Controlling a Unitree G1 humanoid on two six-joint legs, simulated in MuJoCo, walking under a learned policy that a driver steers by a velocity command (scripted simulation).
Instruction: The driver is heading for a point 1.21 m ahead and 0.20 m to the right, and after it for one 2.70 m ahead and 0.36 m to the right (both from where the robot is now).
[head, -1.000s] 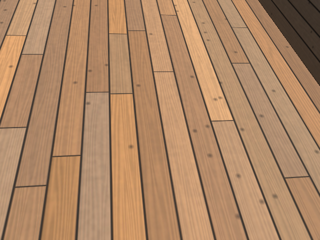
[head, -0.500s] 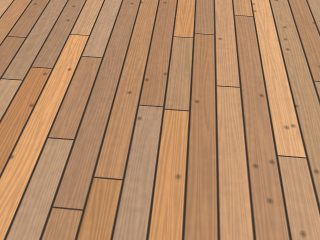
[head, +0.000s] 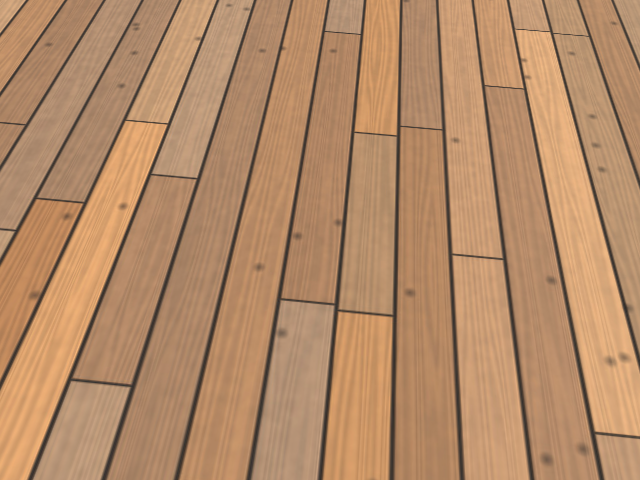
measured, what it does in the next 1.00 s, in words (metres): walks ahead: right foot, then left foot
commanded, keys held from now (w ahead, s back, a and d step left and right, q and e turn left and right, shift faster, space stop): w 0.16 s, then no key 0.84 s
